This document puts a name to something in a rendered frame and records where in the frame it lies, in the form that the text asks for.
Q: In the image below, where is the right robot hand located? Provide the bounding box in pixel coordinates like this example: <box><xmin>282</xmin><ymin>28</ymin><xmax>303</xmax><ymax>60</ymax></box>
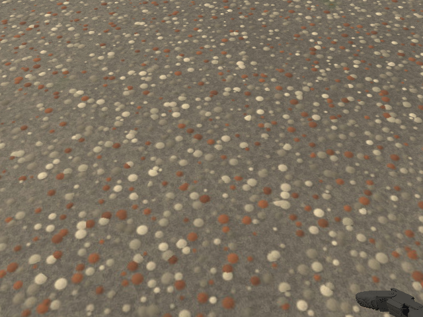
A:
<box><xmin>356</xmin><ymin>288</ymin><xmax>423</xmax><ymax>317</ymax></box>

